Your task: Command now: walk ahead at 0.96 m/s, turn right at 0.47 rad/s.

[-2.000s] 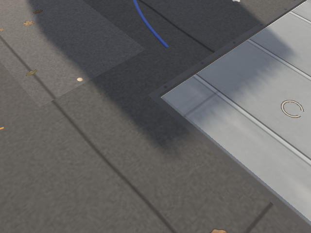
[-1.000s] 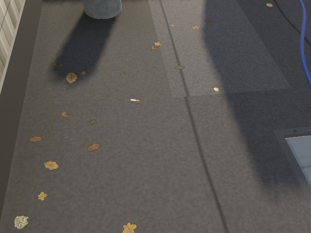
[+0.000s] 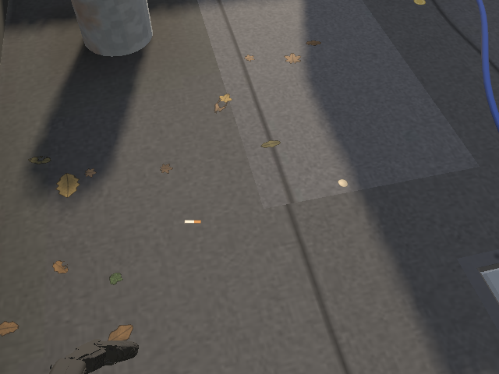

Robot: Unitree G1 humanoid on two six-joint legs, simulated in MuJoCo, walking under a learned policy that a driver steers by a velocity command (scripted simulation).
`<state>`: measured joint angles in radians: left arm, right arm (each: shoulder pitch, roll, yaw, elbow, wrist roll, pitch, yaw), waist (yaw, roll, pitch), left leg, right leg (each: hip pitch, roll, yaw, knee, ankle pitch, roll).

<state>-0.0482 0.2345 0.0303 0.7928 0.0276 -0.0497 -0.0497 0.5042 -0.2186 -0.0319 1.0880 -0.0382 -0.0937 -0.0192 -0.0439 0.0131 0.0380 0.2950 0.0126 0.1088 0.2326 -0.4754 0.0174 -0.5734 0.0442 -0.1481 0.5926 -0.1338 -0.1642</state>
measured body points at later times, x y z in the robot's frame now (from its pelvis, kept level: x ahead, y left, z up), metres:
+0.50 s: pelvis +0.47 -0.04 +0.01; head +0.51 -0.05 +0.46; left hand +0.56 +0.26 -0.11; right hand +0.62 -0.34 -0.06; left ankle +0.62 +0.05 -0.71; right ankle +0.21 -0.06 -0.62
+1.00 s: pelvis +0.85 -0.29 +0.02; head +0.87 -0.30 +0.46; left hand +1.12 -0.18 -0.10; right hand +0.69 -0.49 -0.12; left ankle +0.82 -0.06 -0.57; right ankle +0.85 -0.34 -0.71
